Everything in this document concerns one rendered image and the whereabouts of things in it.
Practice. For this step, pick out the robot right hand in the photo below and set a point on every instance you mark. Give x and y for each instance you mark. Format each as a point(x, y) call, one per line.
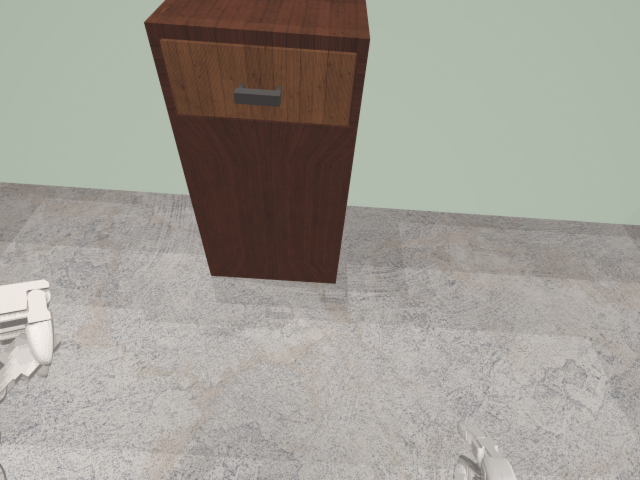
point(485, 450)

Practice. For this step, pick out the handle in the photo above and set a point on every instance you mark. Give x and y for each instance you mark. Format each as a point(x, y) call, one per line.
point(261, 97)

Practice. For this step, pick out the cabinet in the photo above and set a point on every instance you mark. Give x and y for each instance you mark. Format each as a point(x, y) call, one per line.
point(269, 197)

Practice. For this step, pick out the robot left hand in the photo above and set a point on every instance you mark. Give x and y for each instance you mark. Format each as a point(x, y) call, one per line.
point(26, 324)

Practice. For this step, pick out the drawer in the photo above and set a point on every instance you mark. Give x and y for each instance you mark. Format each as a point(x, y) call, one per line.
point(316, 85)

